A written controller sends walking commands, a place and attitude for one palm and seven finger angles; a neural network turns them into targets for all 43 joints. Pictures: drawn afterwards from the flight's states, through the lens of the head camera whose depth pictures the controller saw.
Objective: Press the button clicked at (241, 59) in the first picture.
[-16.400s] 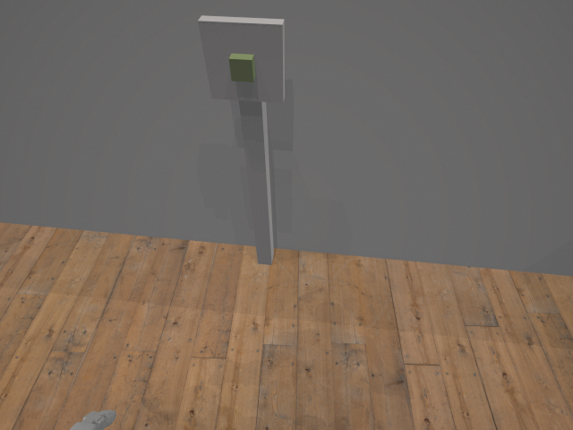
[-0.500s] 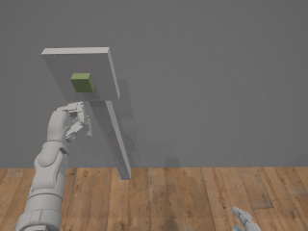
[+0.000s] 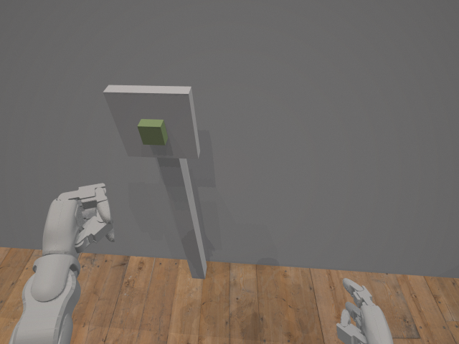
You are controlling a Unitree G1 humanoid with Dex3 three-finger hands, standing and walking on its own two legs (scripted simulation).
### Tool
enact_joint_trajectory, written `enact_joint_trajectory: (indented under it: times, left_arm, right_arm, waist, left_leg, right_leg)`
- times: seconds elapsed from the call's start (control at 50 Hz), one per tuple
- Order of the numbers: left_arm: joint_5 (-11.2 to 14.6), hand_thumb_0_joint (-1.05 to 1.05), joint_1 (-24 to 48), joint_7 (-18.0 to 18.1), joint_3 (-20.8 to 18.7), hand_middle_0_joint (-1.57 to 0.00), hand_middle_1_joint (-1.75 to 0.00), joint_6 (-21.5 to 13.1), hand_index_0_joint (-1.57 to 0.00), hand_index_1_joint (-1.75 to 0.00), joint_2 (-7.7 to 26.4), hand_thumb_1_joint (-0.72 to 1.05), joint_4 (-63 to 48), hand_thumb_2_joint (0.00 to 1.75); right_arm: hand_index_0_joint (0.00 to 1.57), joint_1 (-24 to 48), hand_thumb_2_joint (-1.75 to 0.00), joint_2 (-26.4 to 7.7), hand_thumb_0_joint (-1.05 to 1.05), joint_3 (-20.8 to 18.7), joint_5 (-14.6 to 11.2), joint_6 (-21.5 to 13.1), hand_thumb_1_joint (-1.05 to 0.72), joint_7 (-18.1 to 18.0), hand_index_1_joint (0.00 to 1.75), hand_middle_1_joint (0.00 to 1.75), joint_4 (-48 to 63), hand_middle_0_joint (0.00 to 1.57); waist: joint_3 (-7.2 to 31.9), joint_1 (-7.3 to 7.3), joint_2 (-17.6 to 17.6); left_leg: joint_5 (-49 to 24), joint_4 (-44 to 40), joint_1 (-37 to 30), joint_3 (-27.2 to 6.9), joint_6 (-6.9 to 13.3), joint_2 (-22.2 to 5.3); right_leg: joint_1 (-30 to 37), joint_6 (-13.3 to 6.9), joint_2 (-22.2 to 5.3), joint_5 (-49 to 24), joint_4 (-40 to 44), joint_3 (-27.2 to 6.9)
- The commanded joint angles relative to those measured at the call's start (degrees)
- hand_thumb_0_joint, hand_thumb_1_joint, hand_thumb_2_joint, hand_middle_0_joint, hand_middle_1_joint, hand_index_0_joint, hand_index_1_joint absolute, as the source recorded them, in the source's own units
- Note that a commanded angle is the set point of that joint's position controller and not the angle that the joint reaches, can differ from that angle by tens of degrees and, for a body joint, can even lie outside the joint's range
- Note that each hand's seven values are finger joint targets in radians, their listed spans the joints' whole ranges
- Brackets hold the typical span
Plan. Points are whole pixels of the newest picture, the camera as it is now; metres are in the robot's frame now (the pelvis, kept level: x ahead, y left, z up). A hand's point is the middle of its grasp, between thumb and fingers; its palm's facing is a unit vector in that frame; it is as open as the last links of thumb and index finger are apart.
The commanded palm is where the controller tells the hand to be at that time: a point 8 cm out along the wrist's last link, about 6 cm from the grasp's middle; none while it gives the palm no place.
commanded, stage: draw the hand back to the body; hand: left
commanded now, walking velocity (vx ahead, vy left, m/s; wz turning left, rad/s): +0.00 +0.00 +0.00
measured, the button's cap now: (153, 131) +0.51 +0.23 +0.10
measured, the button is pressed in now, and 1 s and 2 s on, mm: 0 0 0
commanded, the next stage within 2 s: step back with the hand held close in 0.82 s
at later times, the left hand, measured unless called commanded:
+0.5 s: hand (58, 242) +0.20 +0.25 +0.16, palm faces +0.40 -0.83 -0.39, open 3.1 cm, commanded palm +0.14 +0.29 +0.17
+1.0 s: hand (44, 249) +0.18 +0.26 +0.17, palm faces +0.44 -0.81 -0.39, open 3.1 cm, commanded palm +0.13 +0.29 +0.18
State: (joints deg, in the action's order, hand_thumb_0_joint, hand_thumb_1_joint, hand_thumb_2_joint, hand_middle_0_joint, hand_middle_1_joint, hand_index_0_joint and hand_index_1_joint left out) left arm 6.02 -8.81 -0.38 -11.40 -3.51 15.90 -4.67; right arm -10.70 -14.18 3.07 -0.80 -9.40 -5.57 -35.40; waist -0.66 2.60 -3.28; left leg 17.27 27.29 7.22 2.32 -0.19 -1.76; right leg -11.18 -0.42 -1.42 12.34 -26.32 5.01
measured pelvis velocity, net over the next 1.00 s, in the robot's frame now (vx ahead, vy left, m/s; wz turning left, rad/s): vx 0.00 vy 0.01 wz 0.00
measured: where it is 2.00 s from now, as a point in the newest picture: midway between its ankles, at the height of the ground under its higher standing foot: outside the picture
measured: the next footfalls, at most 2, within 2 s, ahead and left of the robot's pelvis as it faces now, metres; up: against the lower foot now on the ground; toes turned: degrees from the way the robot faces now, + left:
right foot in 1.80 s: -0.06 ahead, -0.10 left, +0.00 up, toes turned +3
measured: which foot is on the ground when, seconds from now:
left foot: down 0.00-1.00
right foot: down 0.00-1.00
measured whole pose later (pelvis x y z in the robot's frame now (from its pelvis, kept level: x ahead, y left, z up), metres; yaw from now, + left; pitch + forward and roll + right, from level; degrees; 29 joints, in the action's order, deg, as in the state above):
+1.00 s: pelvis +0.00 +0.01 +0.00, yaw +0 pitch -5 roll -1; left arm 1.5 -29.1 6.8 -17.0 -6.4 17.8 -26.8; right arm -12.4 -12.1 2.4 1.0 -6.2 -4.8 -35.7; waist -1.5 3.8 -3.8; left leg 16.6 24.6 2.7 2.6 0.6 -1.5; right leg -5.6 0.6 -1.4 10.3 -21.3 4.7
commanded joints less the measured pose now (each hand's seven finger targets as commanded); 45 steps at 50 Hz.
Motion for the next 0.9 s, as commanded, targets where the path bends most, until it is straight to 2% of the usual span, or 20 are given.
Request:
enact_joint_trajectory:
  times: [0.0,0.04,0.08,0.14,0.2,0.24,0.3,0.36,0.4,0.44,0.48,0.52,0.58,0.64,0.66,0.7,0.74,0.84,0.88]
  left_arm:
    - [-2.69,0.0,8.22,5.39,-3.73,-1.3,-1.5,-4.7,-1.3,-1.5,10.13,0.9,-17.92,0.9]
    - [-3.33,0.0,7.06,6.22,-3.98,-1.3,-1.5,-4.86,-1.3,-1.5,10.03,0.9,-19.68,0.9]
    - [-3.77,0.0,3.83,6.63,-4.53,-1.3,-1.5,-4.87,-1.3,-1.5,10.27,0.9,-20.83,0.9]
    - [-4.18,0.0,0.59,7.04,-4.94,-1.3,-1.5,-4.89,-1.3,-1.5,9.91,0.9,-23.62,0.9]
    - [-4.17,0.0,-4.37,7.06,-5.27,-1.3,-1.5,-4.69,-1.3,-1.5,9.34,0.9,-25.1,0.9]
    - [-4.29,0.0,-6.65,7.1,-5.95,-1.3,-1.5,-4.68,-1.3,-1.5,9.42,0.9,-27.02,0.9]
    - [-4.31,0.0,-10.01,7.24,-7.34,-1.3,-1.5,-4.72,-1.3,-1.5,10.11,0.9,-29.0,0.9]
    - [-4.34,0.0,-13.11,7.33,-8.49,-1.3,-1.5,-4.82,-1.3,-1.5,10.27,0.9,-31.57,0.9]
    - [-4.41,0.0,-14.1,7.32,-8.59,-1.3,-1.5,-4.68,-1.3,-1.5,10.19,0.9,-32.27,0.9]
    - [-4.38,0.0,-15.52,7.6,-9.86,-1.3,-1.5,-5.02,-1.3,-1.5,10.93,0.9,-34.07,0.9]
    - [-4.42,0.0,-17.3,7.57,-10.13,-1.3,-1.5,-4.94,-1.3,-1.5,10.89,0.9,-34.38,0.9]
    - [-4.3,0.0,-18.03,7.72,-10.91,-1.3,-1.5,-5.19,-1.3,-1.5,11.24,0.9,-35.7,0.9]
    - [-4.71,0.0,-16.0,7.66,-9.03,-1.3,-1.5,-4.9,-1.3,-1.5,9.67,0.9,-34.62,0.9]
    - [-4.81,0.0,-15.32,8.08,-9.43,-1.3,-1.5,-5.13,-1.3,-1.5,10.01,0.9,-34.59,0.9]
    - [-4.81,0.0,-15.54,8.21,-9.76,-1.3,-1.5,-5.22,-1.3,-1.5,10.3,0.9,-34.84,0.9]
    - [-4.8,0.0,-15.73,8.18,-9.56,-1.3,-1.5,-5.12,-1.3,-1.5,10.23,0.9,-35.12,0.9]
    - [-4.77,0.0,-16.27,8.34,-10.16,-1.3,-1.5,-5.29,-1.3,-1.5,10.63,0.9,-35.44,0.9]
    - [-4.76,0.0,-16.2,8.31,-10.29,-1.3,-1.5,-5.22,-1.3,-1.5,10.63,0.9,-35.13,0.9]
    - [-4.74,0.0,-16.64,8.2,-10.38,-1.3,-1.5,-5.2,-1.3,-1.5,10.63,0.9,-34.15,0.9]
  right_arm:
    - [0.2,6.26,-0.9,-5.38,0.0,-2.43,1.07,-1.96,-0.9,-0.23,0.3,0.3,7.49,0.2]
    - [0.2,6.61,-0.9,-5.19,0.0,-2.52,1.29,-1.37,-0.9,-0.25,0.3,0.3,7.41,0.2]
    - [0.2,7.08,-0.9,-5.18,0.0,-2.74,1.54,-0.94,-0.9,-0.19,0.3,0.3,7.26,0.2]
    - [0.2,7.07,-0.9,-4.9,0.0,-2.76,1.74,-0.51,-0.9,0.1,0.3,0.3,7.47,0.2]
    - [0.2,7.2,-0.9,-4.74,0.0,-2.94,1.93,-0.12,-0.9,0.5,0.3,0.3,7.82,0.2]
    - [0.2,7.28,-0.9,-4.66,0.0,-3.09,1.99,0.18,-0.9,0.75,0.3,0.3,8.01,0.2]
    - [0.2,7.03,-0.9,-4.56,0.0,-3.23,2.13,0.17,-0.9,0.91,0.3,0.3,8.32,0.2]
    - [0.2,6.76,-0.9,-4.34,0.0,-3.52,2.04,0.29,-0.9,1.07,0.3,0.3,8.73,0.2]
    - [0.2,6.82,-0.9,-4.32,0.0,-3.47,1.98,0.21,-0.9,1.0,0.3,0.3,8.81,0.2]
    - [0.2,6.49,-0.9,-4.23,0.0,-3.58,2.02,-0.12,-0.9,0.95,0.3,0.3,9.06,0.2]
    - [0.2,6.63,-0.9,-4.21,0.0,-3.63,1.94,-0.19,-0.9,0.81,0.3,0.3,9.1,0.2]
    - [0.2,6.44,-0.9,-4.03,0.0,-3.6,1.88,-0.43,-0.9,0.71,0.3,0.3,9.27,0.2]
    - [0.2,6.32,-0.9,-4.23,0.0,-3.59,1.87,-0.64,-0.9,0.55,0.3,0.3,8.8,0.2]
    - [0.2,5.89,-0.9,-4.17,0.0,-3.5,1.97,-0.92,-0.9,0.43,0.3,0.3,8.56,0.2]
    - [0.2,5.89,-0.9,-4.19,0.0,-3.55,2.05,-1.11,-0.9,0.37,0.3,0.3,8.64,0.2]
    - [0.2,6.0,-0.9,-4.08,0.0,-3.43,2.04,-1.12,-0.9,0.29,0.3,0.3,8.68,0.2]
    - [0.2,6.07,-0.9,-4.04,0.0,-3.45,2.17,-1.33,-0.9,0.34,0.3,0.3,8.68,0.2]
    - [0.2,6.18,-0.9,-3.93,0.0,-3.4,2.17,-1.51,-0.9,0.29,0.3,0.3,8.63,0.2]
    - [0.2,6.41,-0.9,-3.93,0.0,-3.47,2.1,-1.41,-0.9,0.28,0.3,0.3,8.59,0.2]
  waist:
    - [5.6,-0.28,1.04]
    - [6.18,-0.18,0.42]
    - [5.47,0.14,1.73]
    - [5.62,0.43,-0.93]
    - [4.42,0.74,1.55]
    - [4.02,0.96,0.41]
    - [2.95,1.17,1.11]
    - [3.98,1.46,0.35]
    - [2.2,1.39,0.19]
    - [3.02,1.62,0.04]
    - [2.0,1.72,0.6]
    - [1.37,1.78,0.36]
    - [-1.18,1.14,0.41]
    - [-0.4,1.3,-0.73]
    - [0.37,1.45,0.21]
    - [0.52,1.55,-1.15]
    - [1.53,1.79,-0.24]
    - [0.18,1.85,-0.88]
    - [-0.77,1.91,0.48]
  left_leg:
    - [-9.78,-7.98,-0.01,-1.12,1.8,1.3]
    - [-11.09,-8.58,-1.05,-1.01,1.78,1.44]
    - [-12.55,-8.79,-1.59,-1.13,1.74,1.27]
    - [-15.72,-9.03,-2.15,-1.33,1.34,1.26]
    - [-17.2,-9.03,-2.04,-1.51,1.3,0.96]
    - [-18.11,-8.93,-1.76,-1.66,1.11,0.86]
    - [-18.6,-8.74,-1.25,-1.88,0.95,0.72]
    - [-20.52,-8.06,-1.67,-1.7,0.78,0.51]
    - [-19.13,-8.14,-1.12,-1.71,0.68,0.39]
    - [-19.5,-7.88,-1.21,-1.83,0.64,0.41]
    - [-18.65,-7.79,-0.82,-1.93,0.54,0.29]
    - [-17.25,-7.91,-0.38,-1.95,0.57,0.26]
    - [-15.08,-8.11,-0.09,-2.1,0.66,0.2]
    - [-13.54,-8.42,-0.18,-2.3,0.7,0.36]
    - [-14.21,-8.24,-0.27,-2.34,0.75,0.4]
    - [-14.08,-8.34,-0.29,-2.43,0.67,0.45]
    - [-14.89,-8.13,-0.36,-2.44,0.62,0.51]
    - [-14.14,-8.19,0.18,-2.28,0.53,0.46]
    - [-13.11,-8.48,0.61,-2.47,0.53,0.37]
  right_leg:
    - [7.32,-0.56,0.27,-4.5,6.97,-2.84]
    - [8.73,-0.62,0.3,-5.63,7.23,-2.72]
    - [9.25,-0.67,0.63,-6.43,7.78,-2.66]
    - [10.79,-0.82,0.56,-9.51,6.93,-2.37]
    - [10.96,-0.68,0.69,-10.56,7.05,-2.26]
    - [11.08,-0.74,0.74,-11.02,6.77,-2.23]
    - [10.95,-0.78,0.82,-11.35,6.75,-2.21]
    - [11.17,-0.79,0.85,-12.63,6.17,-2.32]
    - [10.14,-0.76,0.96,-11.44,6.56,-2.38]
    - [10.55,-0.8,0.92,-11.91,6.31,-2.32]
    - [9.94,-0.89,1.2,-10.92,6.62,-2.38]
    - [9.62,-0.82,1.11,-9.97,6.6,-2.42]
    - [7.55,-0.9,1.24,-7.62,7.42,-2.49]
    - [7.96,-0.96,0.97,-6.12,7.21,-2.4]
    - [8.55,-0.95,0.94,-6.87,6.96,-2.34]
    - [8.8,-1.03,0.94,-6.75,6.99,-2.59]
    - [9.67,-1.03,0.9,-7.78,6.79,-2.56]
    - [9.22,-1.03,0.98,-7.3,7.23,-2.74]
    - [8.8,-1.06,1.16,-6.0,7.84,-2.79]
